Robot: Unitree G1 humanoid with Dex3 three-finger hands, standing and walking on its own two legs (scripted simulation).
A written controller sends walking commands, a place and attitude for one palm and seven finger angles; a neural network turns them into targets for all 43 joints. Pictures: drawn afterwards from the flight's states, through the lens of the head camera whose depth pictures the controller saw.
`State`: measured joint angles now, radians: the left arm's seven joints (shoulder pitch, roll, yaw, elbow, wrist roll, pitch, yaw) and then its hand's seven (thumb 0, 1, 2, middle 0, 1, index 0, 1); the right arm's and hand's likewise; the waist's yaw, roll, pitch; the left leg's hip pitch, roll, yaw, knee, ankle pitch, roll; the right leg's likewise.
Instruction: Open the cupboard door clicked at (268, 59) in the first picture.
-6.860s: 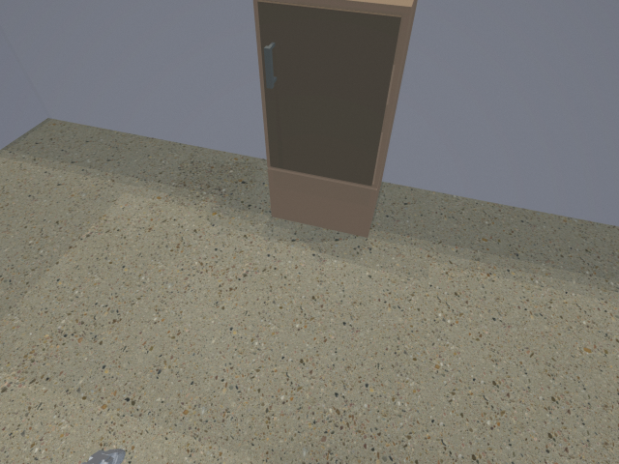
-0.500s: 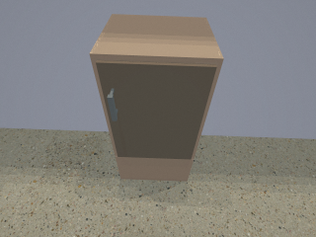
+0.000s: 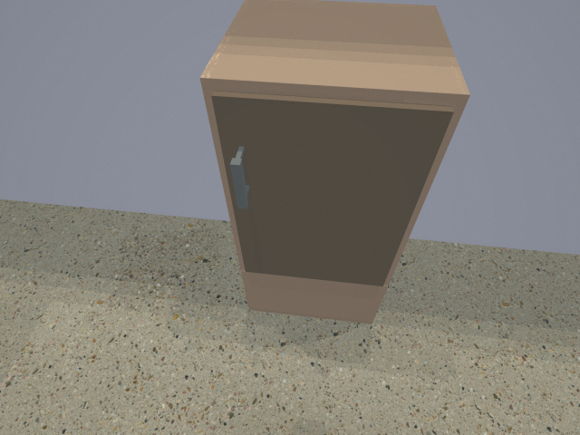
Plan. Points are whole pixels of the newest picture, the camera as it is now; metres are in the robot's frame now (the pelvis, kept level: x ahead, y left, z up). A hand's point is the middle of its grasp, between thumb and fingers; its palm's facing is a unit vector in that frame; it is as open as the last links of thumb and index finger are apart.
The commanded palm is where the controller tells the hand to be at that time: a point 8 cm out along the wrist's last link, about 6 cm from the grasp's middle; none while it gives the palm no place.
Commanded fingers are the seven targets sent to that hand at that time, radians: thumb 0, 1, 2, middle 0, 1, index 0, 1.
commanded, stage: come to a stop and stand still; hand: left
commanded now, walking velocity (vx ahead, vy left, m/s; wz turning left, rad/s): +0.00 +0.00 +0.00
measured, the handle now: (241, 178) +0.58 +0.17 -0.03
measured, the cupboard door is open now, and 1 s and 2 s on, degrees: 0 0 0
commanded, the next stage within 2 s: look again from close up in 0.38 s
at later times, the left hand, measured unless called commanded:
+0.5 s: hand out of the picture +0.05 +0.20 -0.17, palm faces +0.00 -0.97 -0.26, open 7.4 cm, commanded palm none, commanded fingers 0.00 0.90 0.90 -0.20 -0.30 -0.20 -0.30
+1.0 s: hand out of the picture -0.02 +0.18 -0.17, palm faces -0.01 -0.98 -0.21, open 7.4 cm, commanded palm none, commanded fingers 0.00 0.90 0.90 -0.20 -0.30 -0.20 -0.30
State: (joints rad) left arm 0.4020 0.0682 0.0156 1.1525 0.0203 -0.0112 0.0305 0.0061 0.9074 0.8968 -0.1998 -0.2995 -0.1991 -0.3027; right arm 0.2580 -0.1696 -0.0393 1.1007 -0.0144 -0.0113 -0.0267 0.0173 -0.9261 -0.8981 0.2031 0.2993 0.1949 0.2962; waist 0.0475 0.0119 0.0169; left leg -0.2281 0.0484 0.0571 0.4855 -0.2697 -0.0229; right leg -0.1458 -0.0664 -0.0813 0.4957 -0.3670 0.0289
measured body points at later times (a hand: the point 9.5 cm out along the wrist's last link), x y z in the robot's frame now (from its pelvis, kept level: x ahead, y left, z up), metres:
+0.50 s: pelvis +0.00 +0.01 +0.00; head +0.01 +0.00 +0.45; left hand +0.05 +0.25 -0.15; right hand +0.01 -0.22 -0.16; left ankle -0.01 +0.13 -0.73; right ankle -0.07 -0.13 -0.73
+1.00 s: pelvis -0.03 +0.00 +0.00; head -0.01 -0.01 +0.45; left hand -0.02 +0.23 -0.16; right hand -0.03 -0.22 -0.17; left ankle -0.02 +0.14 -0.73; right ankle -0.07 -0.13 -0.73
